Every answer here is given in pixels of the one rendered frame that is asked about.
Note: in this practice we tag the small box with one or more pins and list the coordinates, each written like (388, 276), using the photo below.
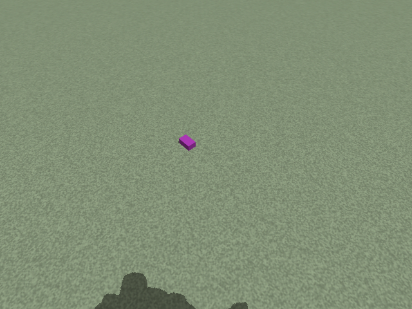
(187, 142)

